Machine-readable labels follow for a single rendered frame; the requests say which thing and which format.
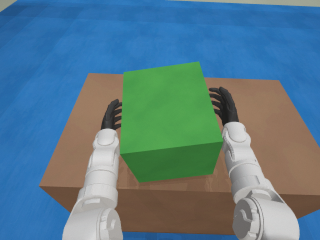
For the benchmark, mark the left robot forearm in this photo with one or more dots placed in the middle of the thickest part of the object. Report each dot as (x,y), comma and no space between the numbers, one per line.
(99,189)

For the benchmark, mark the carton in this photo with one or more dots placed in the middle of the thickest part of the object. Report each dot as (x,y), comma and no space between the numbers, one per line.
(169,129)

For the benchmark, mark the left robot upper arm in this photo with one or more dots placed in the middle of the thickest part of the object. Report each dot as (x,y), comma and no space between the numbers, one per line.
(101,223)

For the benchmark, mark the right robot hand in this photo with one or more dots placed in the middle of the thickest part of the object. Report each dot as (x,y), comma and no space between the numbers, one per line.
(228,111)

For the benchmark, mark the right robot forearm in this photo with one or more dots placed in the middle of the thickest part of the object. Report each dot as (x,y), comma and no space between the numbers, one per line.
(244,171)

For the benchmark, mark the pedestal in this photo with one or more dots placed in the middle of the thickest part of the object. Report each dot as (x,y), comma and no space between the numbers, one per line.
(288,155)

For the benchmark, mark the left robot hand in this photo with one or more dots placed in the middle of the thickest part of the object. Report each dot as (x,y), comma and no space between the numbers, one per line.
(109,118)

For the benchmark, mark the right robot upper arm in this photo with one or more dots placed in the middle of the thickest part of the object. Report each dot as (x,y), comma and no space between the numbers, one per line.
(261,219)

